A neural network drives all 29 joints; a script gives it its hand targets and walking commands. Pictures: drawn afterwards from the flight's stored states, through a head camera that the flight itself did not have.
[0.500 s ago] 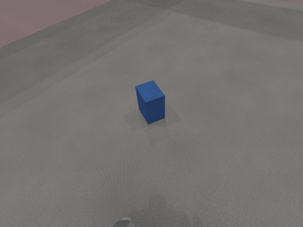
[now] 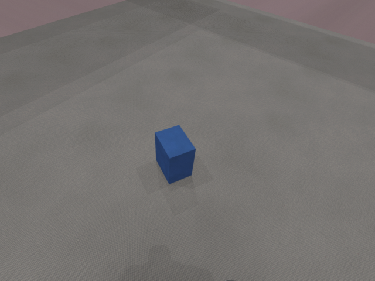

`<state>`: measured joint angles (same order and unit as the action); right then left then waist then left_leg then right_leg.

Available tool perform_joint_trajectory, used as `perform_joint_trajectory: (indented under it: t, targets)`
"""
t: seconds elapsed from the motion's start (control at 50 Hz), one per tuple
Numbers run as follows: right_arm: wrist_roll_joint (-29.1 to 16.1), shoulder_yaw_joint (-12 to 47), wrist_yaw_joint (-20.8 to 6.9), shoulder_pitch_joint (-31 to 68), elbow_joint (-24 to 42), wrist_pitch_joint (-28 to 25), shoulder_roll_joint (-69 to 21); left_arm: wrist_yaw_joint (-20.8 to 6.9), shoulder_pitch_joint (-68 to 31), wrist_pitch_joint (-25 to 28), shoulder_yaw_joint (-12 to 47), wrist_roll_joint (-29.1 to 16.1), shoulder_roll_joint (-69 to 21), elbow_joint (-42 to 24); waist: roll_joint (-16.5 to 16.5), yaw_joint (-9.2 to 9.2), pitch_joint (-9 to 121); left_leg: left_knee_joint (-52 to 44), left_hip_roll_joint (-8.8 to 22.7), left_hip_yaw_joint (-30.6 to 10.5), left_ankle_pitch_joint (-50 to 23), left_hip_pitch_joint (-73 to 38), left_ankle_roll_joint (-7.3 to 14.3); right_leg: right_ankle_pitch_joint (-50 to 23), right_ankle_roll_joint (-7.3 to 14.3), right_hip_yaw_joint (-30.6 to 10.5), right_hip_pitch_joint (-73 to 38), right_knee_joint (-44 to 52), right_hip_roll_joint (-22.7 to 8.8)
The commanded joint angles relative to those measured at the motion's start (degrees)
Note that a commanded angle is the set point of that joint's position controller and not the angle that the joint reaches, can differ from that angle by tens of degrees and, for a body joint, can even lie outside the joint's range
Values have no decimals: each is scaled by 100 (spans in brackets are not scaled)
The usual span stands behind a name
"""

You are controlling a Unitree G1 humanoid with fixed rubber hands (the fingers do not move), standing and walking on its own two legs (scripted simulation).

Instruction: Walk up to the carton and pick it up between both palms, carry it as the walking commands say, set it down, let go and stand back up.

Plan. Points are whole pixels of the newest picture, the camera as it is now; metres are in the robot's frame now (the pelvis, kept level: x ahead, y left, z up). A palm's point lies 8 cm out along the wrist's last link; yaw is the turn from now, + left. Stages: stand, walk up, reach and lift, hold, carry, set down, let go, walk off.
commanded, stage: walk up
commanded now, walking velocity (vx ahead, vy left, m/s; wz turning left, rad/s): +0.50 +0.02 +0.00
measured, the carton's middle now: (174, 154) +0.95 +0.03 -0.65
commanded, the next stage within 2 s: none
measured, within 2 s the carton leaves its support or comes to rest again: neither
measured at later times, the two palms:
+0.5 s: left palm (97, 258) +0.22 +0.21 -0.12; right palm (281, 219) +0.33 -0.28 -0.15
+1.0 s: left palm (94, 177) +0.46 +0.28 -0.15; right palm (258, 191) +0.39 -0.21 -0.10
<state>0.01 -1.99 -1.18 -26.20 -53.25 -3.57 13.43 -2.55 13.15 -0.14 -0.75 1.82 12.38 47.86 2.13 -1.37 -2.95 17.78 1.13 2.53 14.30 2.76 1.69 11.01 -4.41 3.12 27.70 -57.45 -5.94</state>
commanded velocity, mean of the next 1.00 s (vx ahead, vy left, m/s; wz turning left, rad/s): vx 0.44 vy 0.07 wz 0.00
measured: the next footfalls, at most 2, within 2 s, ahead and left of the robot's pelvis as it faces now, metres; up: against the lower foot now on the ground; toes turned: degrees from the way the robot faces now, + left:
right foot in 0.18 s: +0.21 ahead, -0.16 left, +0.00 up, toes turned -7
left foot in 0.68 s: +0.44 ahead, +0.12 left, +0.00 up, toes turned +3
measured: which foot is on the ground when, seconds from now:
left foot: down 0.00-0.18, up 0.20-0.66, down 0.68-1.00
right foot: up 0.00-0.16, down 0.18-0.68, up 0.70-1.00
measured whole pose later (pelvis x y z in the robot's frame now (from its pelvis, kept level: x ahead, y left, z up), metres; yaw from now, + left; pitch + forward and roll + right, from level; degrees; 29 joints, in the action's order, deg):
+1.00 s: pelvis +0.40 +0.05 +0.00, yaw +0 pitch -1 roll -3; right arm 0.0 -2.0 -0.4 -22.2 -53.6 -2.9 13.0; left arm -0.6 15.8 -1.5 -0.8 1.7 12.2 48.1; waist 2.1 0.6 -2.7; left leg 21.3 0.4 3.2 11.8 8.4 3.5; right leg 16.8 -4.6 3.5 23.0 -56.9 -6.1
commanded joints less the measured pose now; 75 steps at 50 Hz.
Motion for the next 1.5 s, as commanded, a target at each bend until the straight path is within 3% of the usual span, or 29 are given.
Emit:
perform_joint_trajectory:
  t: [0.0,0.06,0.1,0.12,0.14,0.16,0.2,0.22,0.34,0.46,0.56,0.6,0.62,0.64,0.66,0.7,0.74,0.78,0.88,1.0,1.08,1.18,1.22,1.26,1.28,1.3,1.36,1.44,1.48]
  targets:
    - [144,-161,87,-20,175,-96,749,-100,-1060,163,-189,-95,371,-502,-1360,-318,-710,-1121,1186,-721,-370,284,504,-103,34,224,312,2027,-51]
    - [154,-221,126,-355,25,-12,919,-24,-917,281,-153,-55,328,-343,-1057,-285,-179,-273,1128,-400,-1537,-252,573,613,120,652,-114,2830,322]
    - [76,-263,105,-231,21,-25,1082,81,133,386,-237,-47,482,1,-469,208,789,1201,868,-142,-2615,28,447,-118,183,693,-1637,3316,411]
    - [47,-241,78,44,169,-45,983,183,1199,426,-368,19,975,286,108,711,1603,2642,605,81,-2212,940,150,-132,512,42,-3131,3291,-190]
    - [-38,-158,81,17,398,-109,442,243,1745,433,-572,62,1714,377,2046,874,1916,4116,-196,149,689,2592,-134,3,883,-2239,-4179,3842,-1684]
    - [-8,-146,79,343,562,-103,539,274,2155,430,-560,44,1918,441,1792,961,1845,4850,-231,-419,1662,3383,-61,-534,1162,-3203,-4658,3937,-2044]
    - [44,-172,8,359,243,4,422,332,2131,468,-407,51,1411,524,87,642,1093,5419,163,-859,754,3490,-180,-2884,896,-2737,-3705,3588,-2125]
    - [73,-160,0,568,225,22,481,359,1787,452,-379,51,1155,472,-42,596,1064,5155,251,-748,569,3694,-234,-3506,968,-2110,-3663,3445,-1858]
    - [155,-80,-247,1239,304,291,172,358,1553,485,-406,-102,806,292,1023,410,320,4427,405,-143,-272,3513,-420,-2298,806,-965,-2216,4176,-1350]
    - [126,61,-435,2261,512,341,48,373,1302,426,-465,-101,954,68,1096,415,-15,2615,361,223,-998,3160,-476,-995,822,-349,-1863,4543,-1197]
    - [118,29,-369,2132,517,188,294,370,1184,365,-569,-99,1371,95,1202,373,505,1301,180,502,-362,2244,-376,-1861,771,-396,-2458,3842,-1406]
    - [133,-72,-249,1088,122,85,551,352,1028,343,-560,-143,1294,21,326,-86,1165,585,-22,521,-602,573,-213,-2200,535,20,-2170,2320,-968]
    - [217,-225,-170,161,-95,5,1029,332,1044,346,-530,-174,1072,-72,-844,-425,1753,626,691,-326,-516,-577,92,-1119,365,228,-1393,841,-553]
    - [272,-380,-79,-509,-210,-25,1489,302,1114,371,-478,-155,737,-270,-2082,-497,1983,390,1756,-1899,-936,-1529,437,1483,346,158,-77,-223,149]
    - [174,-417,-26,-691,-269,1,1701,291,856,353,-435,-92,626,-355,-2168,-512,1764,106,2118,-2772,-1540,-1908,710,2266,352,-51,1052,-1007,383]
    - [62,-258,6,152,-127,-58,1111,205,613,283,-416,-35,587,-189,-389,-262,898,-17,1897,-2529,-1264,-712,584,1502,388,-475,1008,-1067,-134]
    - [10,-164,56,653,43,-139,823,150,811,245,-357,-7,441,-140,-725,110,404,-127,1528,-1735,-1931,227,245,809,392,-553,393,-386,-229]
    - [32,-173,73,491,59,-178,842,132,630,121,-359,10,454,-86,-1154,97,326,-307,1434,-1491,-2880,497,315,725,257,-179,24,-363,-41]
    - [4,-263,154,-1,215,-160,949,125,496,-131,-329,-39,564,161,-621,-41,112,-384,1745,-1665,-3210,290,-43,389,36,-254,208,-365,23]
    - [84,-260,195,-120,196,-18,937,136,-321,-281,-276,18,545,-78,-644,-252,-370,-928,1793,-1722,-589,242,391,131,-20,-192,817,100,-122]
    - [98,-294,172,-138,222,33,1003,115,-514,-199,-203,-41,469,-156,-686,-328,-523,-1039,1890,-1755,-98,-192,664,186,-79,-212,1028,861,-159]
    - [159,-306,163,-18,136,36,1152,148,-482,-5,-123,-109,368,-231,-1103,-339,-206,-532,1711,-1171,-1615,-296,666,559,-18,51,99,2324,-20]
    - [102,-221,146,238,-80,151,816,180,18,199,-79,-95,160,-163,-1463,81,318,71,1032,-454,-1580,23,478,263,64,366,-1212,3435,186]
    - [44,-82,114,45,59,120,378,268,1111,363,-276,60,810,255,-177,380,1151,1673,354,61,-627,1155,5,-603,205,-196,-3059,3663,-468]
    - [24,-45,121,59,241,76,216,306,1416,378,-443,44,1404,265,1678,516,1283,2967,-218,314,1593,2335,-291,-1665,704,-2127,-3563,3991,-1855]
    - [88,-80,114,421,290,151,387,330,1562,321,-419,16,1481,386,1421,623,1250,3480,-34,-186,2052,2492,-210,-1423,1026,-2293,-3430,3998,-2005]
    - [156,-191,-16,455,273,355,498,425,1442,254,-403,-13,1304,352,341,466,469,4322,162,-529,1219,2749,-370,-1781,952,-2303,-2584,4092,-2045]
    - [113,-176,-66,523,100,458,368,472,1342,291,-392,-57,921,256,692,322,773,4170,166,-239,653,2800,-476,-3448,792,-1093,-2519,3803,-1450]
    - [109,-91,-92,865,170,559,211,455,1412,228,-457,-29,973,234,1146,419,717,3816,75,-63,586,2711,-515,-2697,788,-834,-2210,3923,-1280]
